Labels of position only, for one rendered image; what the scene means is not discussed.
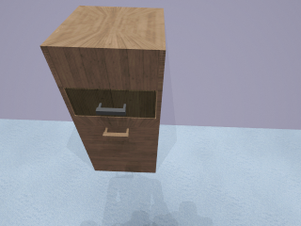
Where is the handle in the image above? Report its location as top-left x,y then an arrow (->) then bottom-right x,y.
96,103 -> 126,116
103,132 -> 129,139

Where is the cabinet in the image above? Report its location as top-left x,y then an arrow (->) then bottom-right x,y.
40,6 -> 166,173

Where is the drawer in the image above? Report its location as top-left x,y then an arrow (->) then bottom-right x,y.
64,88 -> 157,119

